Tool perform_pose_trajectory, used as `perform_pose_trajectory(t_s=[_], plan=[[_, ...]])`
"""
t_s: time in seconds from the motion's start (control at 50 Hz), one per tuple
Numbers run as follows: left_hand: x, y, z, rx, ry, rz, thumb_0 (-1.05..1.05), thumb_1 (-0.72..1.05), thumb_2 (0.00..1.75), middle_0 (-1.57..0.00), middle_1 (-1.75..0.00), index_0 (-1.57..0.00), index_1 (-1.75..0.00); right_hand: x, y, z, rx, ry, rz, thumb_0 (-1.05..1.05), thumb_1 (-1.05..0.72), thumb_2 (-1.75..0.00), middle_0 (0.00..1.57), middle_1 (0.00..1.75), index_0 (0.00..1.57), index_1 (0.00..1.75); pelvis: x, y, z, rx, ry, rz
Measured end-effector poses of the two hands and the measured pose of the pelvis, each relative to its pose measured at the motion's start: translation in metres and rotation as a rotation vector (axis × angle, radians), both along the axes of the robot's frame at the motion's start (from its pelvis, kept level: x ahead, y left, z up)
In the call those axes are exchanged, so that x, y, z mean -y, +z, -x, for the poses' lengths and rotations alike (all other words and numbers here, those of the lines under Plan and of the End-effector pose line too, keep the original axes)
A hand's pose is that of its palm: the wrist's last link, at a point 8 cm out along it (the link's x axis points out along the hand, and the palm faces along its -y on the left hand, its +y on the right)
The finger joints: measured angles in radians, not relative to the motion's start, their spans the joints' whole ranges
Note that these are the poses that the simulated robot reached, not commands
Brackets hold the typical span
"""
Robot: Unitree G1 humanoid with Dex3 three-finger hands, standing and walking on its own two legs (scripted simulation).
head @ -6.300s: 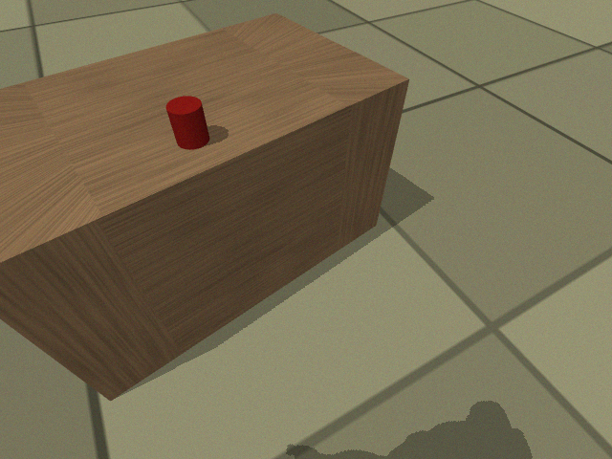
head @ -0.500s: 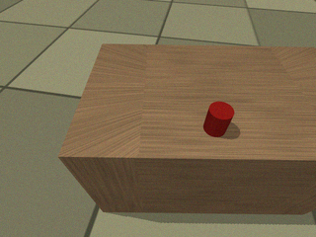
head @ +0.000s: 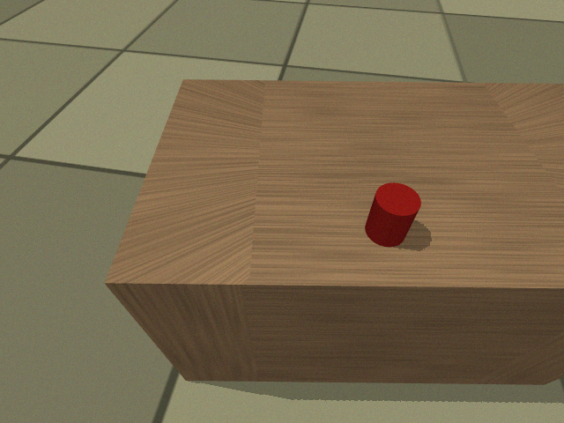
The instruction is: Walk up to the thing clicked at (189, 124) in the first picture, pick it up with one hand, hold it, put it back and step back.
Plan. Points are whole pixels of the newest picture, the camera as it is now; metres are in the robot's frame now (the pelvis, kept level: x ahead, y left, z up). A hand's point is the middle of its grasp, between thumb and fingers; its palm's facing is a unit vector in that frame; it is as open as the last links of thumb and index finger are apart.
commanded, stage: stand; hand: right
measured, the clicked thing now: (391, 215) +0.47 -0.21 -0.03
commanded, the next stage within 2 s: rise first in 0.42 s
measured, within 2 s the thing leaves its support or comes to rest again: neither
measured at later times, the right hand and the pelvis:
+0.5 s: hand out of the picture +0.07 -0.25 -0.16, palm faces -0.04 +0.94 -0.34, open 7.3 cm; pelvis +0.00 +0.00 +0.00, yaw +0 degrees
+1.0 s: hand (464, 385) +0.18 -0.26 -0.07, palm faces +0.27 +0.89 -0.36, open 15.5 cm; pelvis +0.01 +0.01 -0.01, yaw -1 degrees
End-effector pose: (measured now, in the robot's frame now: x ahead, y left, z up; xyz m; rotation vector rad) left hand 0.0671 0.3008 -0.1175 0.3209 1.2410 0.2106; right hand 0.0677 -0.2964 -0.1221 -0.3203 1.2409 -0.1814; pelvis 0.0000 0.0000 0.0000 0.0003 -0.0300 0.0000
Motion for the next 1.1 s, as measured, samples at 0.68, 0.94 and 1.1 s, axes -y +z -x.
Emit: perform_pose_trajectory(t_s=[0.68, 0.94, 1.1], plan=[[0.015, 0.007, -0.054, 0.266, 0.034, 0.022, 0.01, 0.71, 0.71, -0.1, -0.17, -0.1, -0.17, -0.011, 0.009, -0.051, 0.262, -0.078, -0.01, 0.01, -0.72, -0.7, 0.13, 0.18, 0.13, 0.17, -0.001, -0.006, 0.011, -0.039, -0.013, -0.002], [0.026, 0.027, -0.095, 0.446, 0.036, 0.046, 0.0, 0.05, 0.21, -0.05, -0.06, -0.05, -0.05, 0.008, 0.068, -0.081, 0.544, -0.117, 0.088, 0.0, -0.02, -0.2, 0.07, 0.06, 0.07, 0.06, -0.005, -0.005, -0.008, -0.062, -0.02, -0.004], [0.04, 0.035, -0.103, 0.509, -0.019, 0.071, 0.0, -0.32, 0.1, -0.06, -0.05, -0.06, -0.05, 0.004, 0.099, -0.085, 0.669, -0.087, 0.131, -0.01, 0.33, -0.1, 0.06, 0.06, 0.06, 0.06, -0.008, -0.005, -0.012, -0.036, -0.026, 0.001]])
